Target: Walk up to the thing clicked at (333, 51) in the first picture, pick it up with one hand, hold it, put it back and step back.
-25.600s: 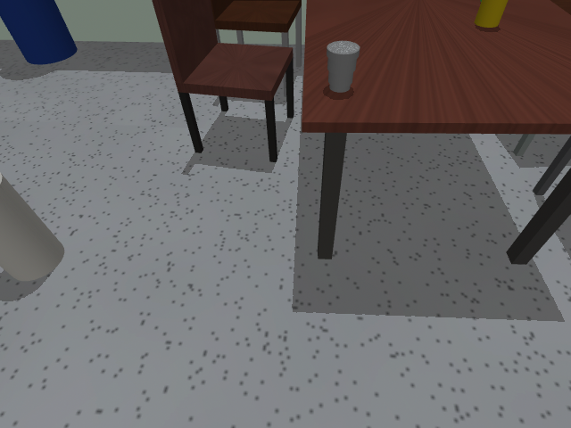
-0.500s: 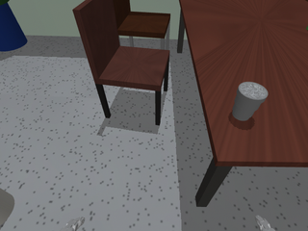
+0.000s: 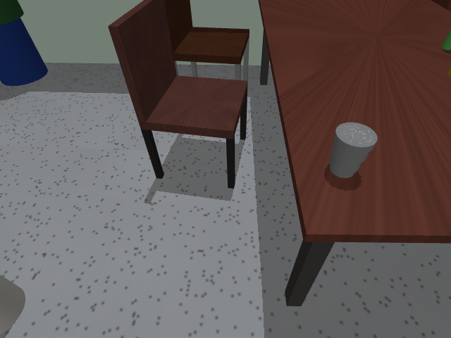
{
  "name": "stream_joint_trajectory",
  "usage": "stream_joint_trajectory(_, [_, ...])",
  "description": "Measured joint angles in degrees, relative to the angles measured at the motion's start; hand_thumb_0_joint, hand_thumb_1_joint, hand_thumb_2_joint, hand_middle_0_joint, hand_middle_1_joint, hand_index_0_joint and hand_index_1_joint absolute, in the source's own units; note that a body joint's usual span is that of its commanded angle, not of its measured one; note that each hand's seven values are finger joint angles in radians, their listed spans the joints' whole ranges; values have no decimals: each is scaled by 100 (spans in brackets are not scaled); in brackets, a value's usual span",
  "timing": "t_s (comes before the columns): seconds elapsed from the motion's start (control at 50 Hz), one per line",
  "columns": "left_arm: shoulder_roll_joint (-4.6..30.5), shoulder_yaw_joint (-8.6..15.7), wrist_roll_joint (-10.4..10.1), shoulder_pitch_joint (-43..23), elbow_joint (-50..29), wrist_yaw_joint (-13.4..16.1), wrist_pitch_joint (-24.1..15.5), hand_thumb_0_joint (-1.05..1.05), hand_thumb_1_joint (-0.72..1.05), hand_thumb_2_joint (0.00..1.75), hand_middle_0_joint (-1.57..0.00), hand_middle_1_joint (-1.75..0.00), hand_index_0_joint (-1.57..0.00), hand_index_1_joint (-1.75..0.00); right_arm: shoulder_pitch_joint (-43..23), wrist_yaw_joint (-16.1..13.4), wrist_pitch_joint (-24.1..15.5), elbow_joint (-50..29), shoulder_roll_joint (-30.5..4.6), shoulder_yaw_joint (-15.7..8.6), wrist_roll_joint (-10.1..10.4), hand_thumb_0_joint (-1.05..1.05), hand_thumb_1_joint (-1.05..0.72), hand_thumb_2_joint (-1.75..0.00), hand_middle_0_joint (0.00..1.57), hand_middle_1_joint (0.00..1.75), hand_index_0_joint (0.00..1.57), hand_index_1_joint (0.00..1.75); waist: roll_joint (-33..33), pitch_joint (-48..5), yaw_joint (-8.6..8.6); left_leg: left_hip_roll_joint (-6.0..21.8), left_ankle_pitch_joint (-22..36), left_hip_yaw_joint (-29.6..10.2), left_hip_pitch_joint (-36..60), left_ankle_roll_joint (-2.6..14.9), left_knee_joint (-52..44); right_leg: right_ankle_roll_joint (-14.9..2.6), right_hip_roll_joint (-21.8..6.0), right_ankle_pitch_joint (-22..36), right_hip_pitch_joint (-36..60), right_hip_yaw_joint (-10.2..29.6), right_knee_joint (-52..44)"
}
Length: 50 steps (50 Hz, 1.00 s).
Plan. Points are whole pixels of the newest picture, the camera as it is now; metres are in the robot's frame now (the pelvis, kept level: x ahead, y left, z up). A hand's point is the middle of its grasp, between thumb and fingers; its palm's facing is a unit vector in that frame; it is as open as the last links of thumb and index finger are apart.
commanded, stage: home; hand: right
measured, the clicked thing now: (348, 152) +0.52 -0.26 +0.03
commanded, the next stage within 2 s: stand in 1.12 s
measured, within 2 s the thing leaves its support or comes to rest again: neither
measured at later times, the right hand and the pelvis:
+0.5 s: hand out of the picture +0.06 -0.26 -0.16, palm faces -0.07 +0.93 -0.36, open 17.5 cm; pelvis +0.00 -0.01 +0.00, yaw +1 degrees
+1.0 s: hand out of the picture +0.07 -0.25 -0.16, palm faces -0.06 +0.93 -0.35, open 17.5 cm; pelvis +0.01 +0.00 +0.00, yaw +0 degrees
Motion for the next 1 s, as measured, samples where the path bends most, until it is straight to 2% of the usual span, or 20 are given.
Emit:
stream_joint_trajectory(0.46, [-28, 94, -29, -173, 210, 10, -52, 1, 91, 89, -20, -30, -21, -30, -98, -6, 20, 18, -7, -40, 13, 0, 55, -4, 6, 4, 5, 5, 61, 20, 21, 94, 64, -80, -47, -80, -45, -78, 88, 99, 31, -88, -163])
stream_joint_trajectory(1.0, [-49, 81, -59, -285, 209, 20, -56, 1, 91, 89, -20, -30, -21, -30, -185, -12, 14, 59, 25, -44, 25, 0, 55, -4, 6, 4, 5, 5, 80, 52, -11, 34, 32, -51, 8, -23, -125, -10, 30, 29, 40, -51, -153])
